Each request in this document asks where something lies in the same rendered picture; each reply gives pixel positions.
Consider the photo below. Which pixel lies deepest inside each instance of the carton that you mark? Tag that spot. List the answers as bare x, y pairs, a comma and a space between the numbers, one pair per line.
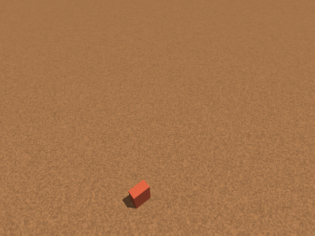
140, 193

